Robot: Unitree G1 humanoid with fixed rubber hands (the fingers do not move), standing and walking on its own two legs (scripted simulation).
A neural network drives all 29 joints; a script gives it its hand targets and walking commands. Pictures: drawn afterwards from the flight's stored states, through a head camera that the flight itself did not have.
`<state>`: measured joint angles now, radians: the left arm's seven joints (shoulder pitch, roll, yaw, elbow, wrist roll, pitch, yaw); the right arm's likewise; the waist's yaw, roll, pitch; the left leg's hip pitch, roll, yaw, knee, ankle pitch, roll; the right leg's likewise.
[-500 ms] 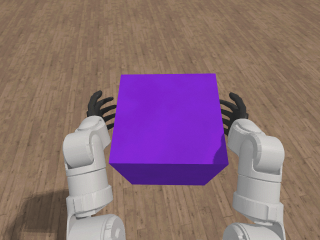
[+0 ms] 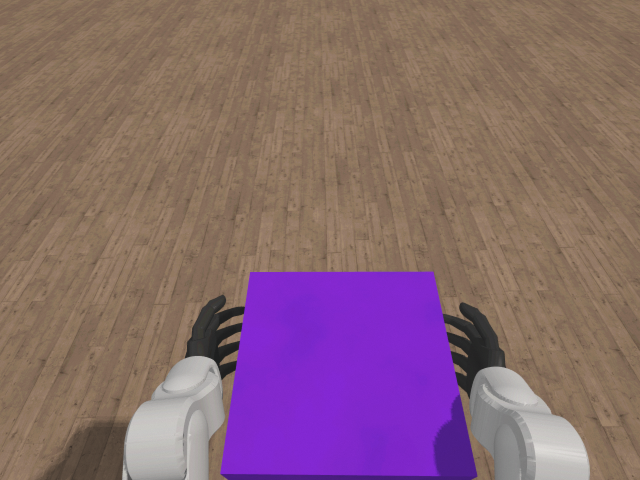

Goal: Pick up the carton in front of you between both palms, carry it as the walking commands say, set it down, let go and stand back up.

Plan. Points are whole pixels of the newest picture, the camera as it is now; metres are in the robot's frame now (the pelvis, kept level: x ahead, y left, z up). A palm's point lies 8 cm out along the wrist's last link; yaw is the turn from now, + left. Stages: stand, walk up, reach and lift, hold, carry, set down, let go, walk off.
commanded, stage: carry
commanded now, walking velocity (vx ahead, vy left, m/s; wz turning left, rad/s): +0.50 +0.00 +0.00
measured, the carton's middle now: (340, 396) +0.24 +0.01 -0.01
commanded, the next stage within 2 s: none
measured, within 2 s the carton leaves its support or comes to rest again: neither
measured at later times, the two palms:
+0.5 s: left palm (239, 175) +0.57 +0.19 +0.08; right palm (421, 187) +0.54 -0.11 +0.09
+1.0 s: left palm (287, 91) +0.88 +0.14 +0.08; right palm (423, 93) +0.88 -0.16 +0.08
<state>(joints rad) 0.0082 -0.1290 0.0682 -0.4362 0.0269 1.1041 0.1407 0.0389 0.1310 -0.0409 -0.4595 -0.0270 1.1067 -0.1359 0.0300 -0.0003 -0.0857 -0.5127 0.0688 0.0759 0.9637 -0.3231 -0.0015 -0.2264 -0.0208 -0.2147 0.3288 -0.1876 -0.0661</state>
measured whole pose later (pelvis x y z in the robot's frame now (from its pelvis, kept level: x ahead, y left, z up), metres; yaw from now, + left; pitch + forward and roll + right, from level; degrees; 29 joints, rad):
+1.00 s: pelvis +0.65 -0.02 +0.00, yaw -1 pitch +4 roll +1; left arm 0.10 -0.14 0.05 -0.50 0.02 1.09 0.14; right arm 0.10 0.13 -0.01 -0.53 -0.03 1.13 -0.14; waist 0.03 0.01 -0.10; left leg -0.58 0.11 0.09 0.94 -0.21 0.00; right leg -0.19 -0.04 -0.23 0.30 -0.18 -0.05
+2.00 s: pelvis +0.98 +0.00 -0.02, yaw -2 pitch +3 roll +0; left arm 0.04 -0.13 0.06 -0.49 0.03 1.15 0.14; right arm 0.07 0.13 -0.02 -0.51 -0.02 1.16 -0.16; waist 0.00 0.00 -0.13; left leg -0.27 0.07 0.20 0.55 -0.33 0.01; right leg -0.22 -0.05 -0.14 0.53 -0.37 0.00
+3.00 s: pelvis +0.94 +0.00 -0.01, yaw -2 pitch +2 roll +0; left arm -0.23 -0.15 0.20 0.16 0.24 0.72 0.03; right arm -0.22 0.14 -0.15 0.15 -0.23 0.73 -0.03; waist 0.00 0.00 -0.07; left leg -0.30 0.07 0.20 0.50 -0.24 0.02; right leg -0.25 -0.05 -0.15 0.50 -0.29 -0.01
